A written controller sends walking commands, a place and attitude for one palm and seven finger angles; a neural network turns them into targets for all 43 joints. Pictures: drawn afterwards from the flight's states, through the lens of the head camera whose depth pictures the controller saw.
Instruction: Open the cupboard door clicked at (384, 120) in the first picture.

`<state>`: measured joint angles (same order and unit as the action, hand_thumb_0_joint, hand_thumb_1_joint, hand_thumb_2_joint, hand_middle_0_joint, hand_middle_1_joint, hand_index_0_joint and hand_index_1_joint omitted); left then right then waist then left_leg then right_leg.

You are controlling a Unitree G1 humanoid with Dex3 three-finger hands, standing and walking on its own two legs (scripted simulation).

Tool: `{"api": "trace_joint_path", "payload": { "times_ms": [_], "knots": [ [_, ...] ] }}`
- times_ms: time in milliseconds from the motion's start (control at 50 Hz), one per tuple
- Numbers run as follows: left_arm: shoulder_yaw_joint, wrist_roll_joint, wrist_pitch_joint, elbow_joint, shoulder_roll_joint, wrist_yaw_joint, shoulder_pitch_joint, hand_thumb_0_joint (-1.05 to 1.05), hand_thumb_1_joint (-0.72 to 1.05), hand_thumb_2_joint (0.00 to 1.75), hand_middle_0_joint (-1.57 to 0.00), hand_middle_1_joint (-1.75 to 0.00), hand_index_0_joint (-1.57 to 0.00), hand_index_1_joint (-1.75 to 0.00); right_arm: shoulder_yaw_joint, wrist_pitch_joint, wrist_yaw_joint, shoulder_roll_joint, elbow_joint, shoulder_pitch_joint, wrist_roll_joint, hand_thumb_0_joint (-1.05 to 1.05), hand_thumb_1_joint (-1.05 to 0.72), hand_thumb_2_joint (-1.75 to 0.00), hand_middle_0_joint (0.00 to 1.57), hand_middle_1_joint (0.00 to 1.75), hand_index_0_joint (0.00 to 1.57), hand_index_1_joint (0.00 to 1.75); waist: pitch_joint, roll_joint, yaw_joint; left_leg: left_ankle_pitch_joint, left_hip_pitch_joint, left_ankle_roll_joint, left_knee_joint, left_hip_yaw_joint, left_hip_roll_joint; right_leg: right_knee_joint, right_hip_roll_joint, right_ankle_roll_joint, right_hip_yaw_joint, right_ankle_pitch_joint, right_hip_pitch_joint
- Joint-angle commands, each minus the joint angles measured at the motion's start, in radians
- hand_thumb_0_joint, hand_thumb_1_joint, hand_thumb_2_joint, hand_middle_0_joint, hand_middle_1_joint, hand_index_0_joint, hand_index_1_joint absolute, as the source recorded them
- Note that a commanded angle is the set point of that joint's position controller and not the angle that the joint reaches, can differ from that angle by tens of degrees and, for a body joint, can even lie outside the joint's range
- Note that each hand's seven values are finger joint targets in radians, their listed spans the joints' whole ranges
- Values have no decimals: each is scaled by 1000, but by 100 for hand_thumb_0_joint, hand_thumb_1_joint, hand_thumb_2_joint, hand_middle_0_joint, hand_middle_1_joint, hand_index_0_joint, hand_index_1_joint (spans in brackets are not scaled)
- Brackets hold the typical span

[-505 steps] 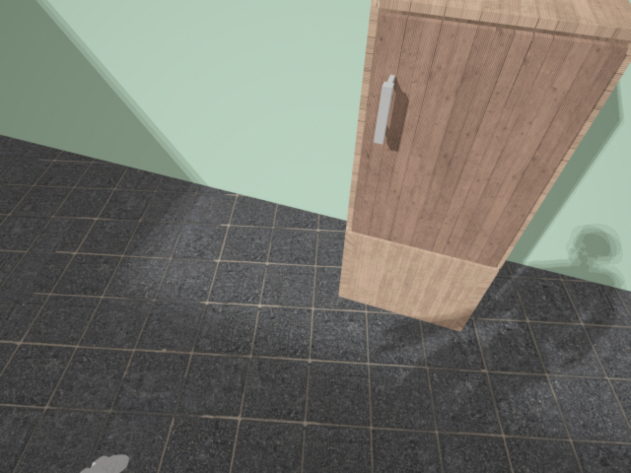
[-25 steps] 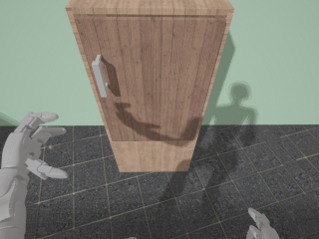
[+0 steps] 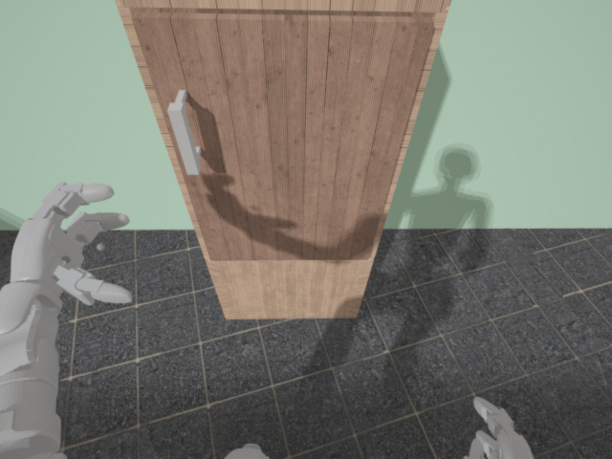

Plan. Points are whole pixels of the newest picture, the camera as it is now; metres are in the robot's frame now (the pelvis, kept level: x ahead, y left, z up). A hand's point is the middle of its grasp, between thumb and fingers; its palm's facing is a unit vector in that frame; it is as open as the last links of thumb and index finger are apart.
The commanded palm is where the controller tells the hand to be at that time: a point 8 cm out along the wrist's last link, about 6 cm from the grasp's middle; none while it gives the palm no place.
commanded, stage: move the hooked fingers beside the handle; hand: left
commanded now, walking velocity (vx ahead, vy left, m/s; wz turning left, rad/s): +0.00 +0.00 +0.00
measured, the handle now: (187, 133) +0.58 +0.24 +0.09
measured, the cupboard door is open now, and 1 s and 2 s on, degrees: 0 0 0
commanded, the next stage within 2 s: none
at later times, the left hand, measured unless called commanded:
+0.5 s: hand (114, 208) +0.40 +0.29 +0.09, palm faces +0.06 -1.00 +0.00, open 14.0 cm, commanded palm +0.38 +0.33 +0.09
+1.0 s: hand (132, 168) +0.48 +0.29 +0.09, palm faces +0.08 -1.00 -0.01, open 13.9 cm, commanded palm +0.47 +0.34 +0.09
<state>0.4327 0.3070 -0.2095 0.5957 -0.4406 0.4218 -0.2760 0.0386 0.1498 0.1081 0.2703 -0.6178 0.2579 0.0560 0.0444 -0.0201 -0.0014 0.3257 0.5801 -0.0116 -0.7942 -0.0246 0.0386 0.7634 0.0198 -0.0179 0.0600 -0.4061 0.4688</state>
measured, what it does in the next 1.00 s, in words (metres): stands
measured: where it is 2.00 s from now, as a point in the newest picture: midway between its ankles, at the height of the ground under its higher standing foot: outside the picture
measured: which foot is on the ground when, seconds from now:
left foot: down 0.00-1.00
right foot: down 0.00-1.00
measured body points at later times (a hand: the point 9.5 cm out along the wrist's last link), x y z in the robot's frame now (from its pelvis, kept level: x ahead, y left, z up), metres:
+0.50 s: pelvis +0.00 +0.03 +0.00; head +0.06 +0.05 +0.44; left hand +0.39 +0.34 +0.09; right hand +0.09 -0.23 -0.10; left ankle +0.04 +0.13 -0.71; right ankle -0.01 -0.11 -0.71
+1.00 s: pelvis +0.00 +0.02 -0.02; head +0.10 +0.05 +0.42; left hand +0.47 +0.35 +0.09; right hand +0.01 -0.26 -0.12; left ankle +0.04 +0.13 -0.71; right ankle -0.01 -0.11 -0.71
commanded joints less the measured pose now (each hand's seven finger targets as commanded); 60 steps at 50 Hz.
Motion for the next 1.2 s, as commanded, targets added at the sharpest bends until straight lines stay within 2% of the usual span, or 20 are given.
{"api": "trace_joint_path", "payload": {
  "times_ms": [0,20,100,240,280,340,420,480,540,580,600,640,680,860,900,920,960,1000,1060,1180],
  "knots": [
    [84,12,-69,-164,-310,19,-326,0,-50,30,-30,-120,-30,-120,-56,37,9,142,132,8,1,0,-90,-90,20,30,20,30,303,-85,-5,-177,-210,45,88,13,-44,-119,4,4,-56,273,-36],
    [66,9,-61,-154,-287,22,-313,0,-50,30,-30,-120,-30,-120,-57,35,5,142,137,11,0,0,-90,-90,20,30,20,30,310,-106,-2,-190,-220,45,87,15,-45,-114,6,2,-51,288,-26],
    [77,12,-43,-82,-300,10,-345,0,-50,30,-30,-120,-30,-120,-62,16,-1,156,142,36,2,0,-90,-90,20,30,20,30,257,-3,-16,-160,-172,46,94,11,-39,-118,14,8,-37,260,9],
    [98,-19,-99,-146,-326,-38,-433,0,-50,30,-30,-120,-30,-120,-74,-6,-14,158,136,78,-11,0,-90,-90,20,30,20,30,365,-82,-16,-239,-258,39,83,-6,-32,-81,26,-4,-21,287,27],
    [95,-21,-108,-106,-328,-40,-460,0,-50,30,-30,-120,-30,-120,-71,-16,-13,161,126,87,-13,0,-90,-90,20,30,20,30,328,-42,-29,-228,-227,42,80,-9,-29,-80,30,-6,-19,278,34],
    [69,-36,-109,-78,-316,-32,-513,0,-50,30,-30,-120,-30,-120,-72,-26,-14,162,121,90,-9,0,-90,-90,20,30,20,30,326,-113,-37,-208,-246,35,86,-17,-24,-78,28,-8,-15,241,79],
    [0,-54,-102,-41,-273,-33,-622,0,-50,30,-30,-120,-30,-120,-72,-33,-12,164,104,109,-12,0,-90,-90,20,30,20,30,338,-141,-67,-209,-300,29,83,-45,-15,-78,30,-11,-5,200,149],
    [21,-57,-97,42,-295,-46,-638,0,-50,30,-30,-120,-30,-120,-70,-42,-12,173,94,128,-17,0,-90,-90,20,30,20,30,330,-78,-68,-188,-270,30,80,-54,-12,-75,32,-12,0,182,156],
    [17,-75,-99,110,-308,-59,-712,0,-50,30,-30,-120,-30,-120,-69,-53,-16,175,88,133,-17,0,-90,-90,20,30,20,30,320,-88,-75,-153,-245,28,80,-55,-12,-69,27,-9,-2,157,182],
    [50,-89,-111,158,-359,-71,-750,0,-50,30,-30,-120,-30,-120,-69,-62,-17,181,81,147,-22,0,-90,-90,20,30,20,30,323,-71,-72,-152,-225,30,71,-55,-11,-61,27,-11,-4,155,179],
    [34,-103,-123,145,-361,-75,-792,0,-50,30,-30,-120,-30,-120,-67,-65,-21,179,84,149,-23,0,-90,-90,20,30,20,30,353,-122,-78,-170,-245,28,65,-52,-13,-54,25,-10,-7,164,190],
    [32,-117,-140,167,-359,-81,-797,0,-50,30,-30,-120,-30,-120,-70,-72,-28,179,80,165,-28,0,-90,-90,20,30,20,30,387,-130,-78,-210,-271,24,51,-57,-8,-44,27,-10,-5,178,205],
    [70,-123,-160,209,-419,-85,-840,0,-50,30,-30,-120,-30,-120,-70,-85,-27,186,67,181,-32,0,-90,-90,20,30,20,30,386,-98,-89,-212,-238,30,34,-53,-7,-39,31,-9,-11,190,198],
    [89,-150,-160,379,-529,-29,-964,0,-50,30,-30,-120,-30,-120,-66,-128,-22,201,51,231,-30,0,-90,-90,20,30,20,30,392,-99,-127,-181,-121,47,-12,-22,-11,-29,33,5,-34,213,198],
    [125,-150,-177,346,-584,-21,-989,0,-50,30,-30,-120,-30,-120,-70,-137,-20,205,51,245,-33,0,-90,-90,20,30,20,30,462,-134,-117,-229,-153,46,-26,-25,-9,-15,36,3,-37,246,188],
    [115,-147,-182,349,-565,-17,-974,0,-50,30,-30,-120,-30,-120,-71,-140,-23,201,54,250,-36,0,-90,-90,20,30,20,30,487,-158,-114,-253,-177,43,-30,-24,-10,-11,38,1,-34,259,189],
    [100,-146,-176,390,-549,-7,-982,0,-50,30,-30,-120,-30,-120,-70,-148,-25,201,42,261,-36,0,-90,-90,20,30,20,30,457,-141,-133,-241,-157,46,-41,-20,-6,-15,42,6,-34,250,218],
    [125,-146,-161,447,-599,1,-993,0,-50,30,-30,-120,-30,-120,-67,-161,-20,210,40,273,-33,0,-90,-90,20,30,20,30,421,-83,-145,-212,-85,56,-46,-15,-6,-18,42,12,-41,249,203],
    [109,-169,-130,479,-627,9,-1034,0,-50,30,-30,-120,-30,-120,-63,-172,-17,213,41,287,-31,0,-90,-90,20,30,20,30,395,-122,-160,-189,-51,59,-51,-10,-9,-22,38,14,-47,235,223],
    [158,-187,-158,446,-716,-6,-1111,0,-50,30,-30,-120,-30,-120,-60,-188,-18,219,42,325,-46,0,-90,-90,20,30,20,30,507,-169,-168,-286,-107,57,-92,-21,1,9,48,11,-45,287,242]
  ]
}}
